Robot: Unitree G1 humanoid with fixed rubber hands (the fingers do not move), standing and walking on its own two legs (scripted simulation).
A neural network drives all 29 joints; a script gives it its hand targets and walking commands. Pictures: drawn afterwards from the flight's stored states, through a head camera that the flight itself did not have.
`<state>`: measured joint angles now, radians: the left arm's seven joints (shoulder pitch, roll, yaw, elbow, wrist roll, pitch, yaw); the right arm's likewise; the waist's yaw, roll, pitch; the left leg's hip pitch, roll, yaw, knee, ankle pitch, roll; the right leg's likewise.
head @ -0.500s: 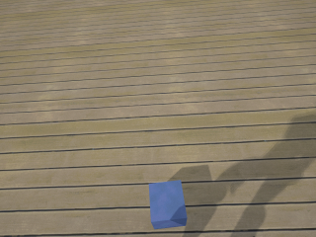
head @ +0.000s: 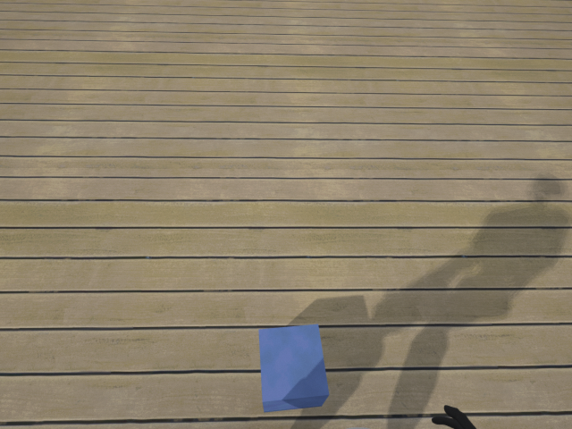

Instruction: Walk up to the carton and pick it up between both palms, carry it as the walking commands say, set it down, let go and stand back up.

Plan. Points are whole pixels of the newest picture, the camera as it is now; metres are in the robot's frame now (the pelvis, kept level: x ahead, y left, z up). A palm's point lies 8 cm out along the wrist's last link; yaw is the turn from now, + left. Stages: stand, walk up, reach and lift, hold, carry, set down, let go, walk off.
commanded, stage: walk up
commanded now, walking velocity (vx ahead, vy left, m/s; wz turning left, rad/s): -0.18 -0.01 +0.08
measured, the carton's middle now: (290, 368) +0.36 -0.02 -0.67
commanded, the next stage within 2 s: stand in 0.92 s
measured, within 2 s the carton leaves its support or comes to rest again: neither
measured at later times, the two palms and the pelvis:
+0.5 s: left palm out of the picture -0.04 +0.19 -0.13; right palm out of the picture -0.04 -0.28 -0.14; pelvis -0.05 -0.04 +0.01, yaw +1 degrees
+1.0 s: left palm out of the picture -0.07 +0.21 -0.13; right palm out of the picture -0.08 -0.24 -0.13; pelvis -0.06 -0.02 +0.01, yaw +0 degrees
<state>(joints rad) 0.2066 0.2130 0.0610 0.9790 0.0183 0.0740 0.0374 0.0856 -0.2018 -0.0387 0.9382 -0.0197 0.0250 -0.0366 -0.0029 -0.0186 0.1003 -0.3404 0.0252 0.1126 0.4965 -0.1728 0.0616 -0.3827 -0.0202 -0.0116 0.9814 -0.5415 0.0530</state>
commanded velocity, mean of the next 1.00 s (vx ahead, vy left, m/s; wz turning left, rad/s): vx -0.03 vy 0.00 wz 0.01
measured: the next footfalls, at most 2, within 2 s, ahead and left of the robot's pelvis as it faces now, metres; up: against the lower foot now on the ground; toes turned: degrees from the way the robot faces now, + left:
right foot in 0.18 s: -0.04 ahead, -0.14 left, +0.00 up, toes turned +1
left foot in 0.48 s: -0.03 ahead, +0.10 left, +0.00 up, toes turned -5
